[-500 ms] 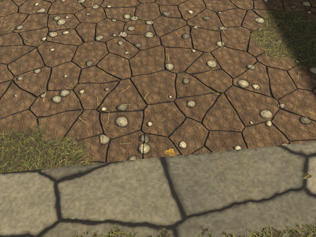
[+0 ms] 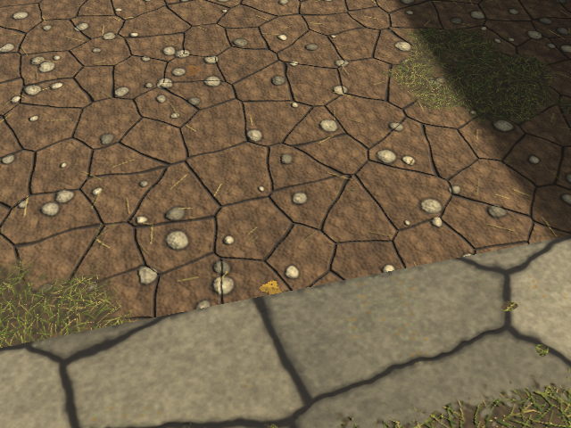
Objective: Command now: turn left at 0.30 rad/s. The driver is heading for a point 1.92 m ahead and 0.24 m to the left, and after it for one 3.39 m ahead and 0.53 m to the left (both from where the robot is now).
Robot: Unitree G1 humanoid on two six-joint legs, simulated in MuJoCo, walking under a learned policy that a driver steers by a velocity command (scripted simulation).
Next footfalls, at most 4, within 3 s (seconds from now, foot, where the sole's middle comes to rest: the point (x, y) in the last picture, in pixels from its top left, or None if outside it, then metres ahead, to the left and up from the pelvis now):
0.40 left None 0.08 0.15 -0.78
0.92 right None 0.45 0.12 -0.78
1.44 left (174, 367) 0.62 0.28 -0.78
1.88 right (247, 403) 0.53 0.10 -0.78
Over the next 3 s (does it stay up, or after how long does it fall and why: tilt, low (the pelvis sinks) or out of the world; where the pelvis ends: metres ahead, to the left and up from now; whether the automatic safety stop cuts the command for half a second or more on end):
stays up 0.59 0.18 -0.01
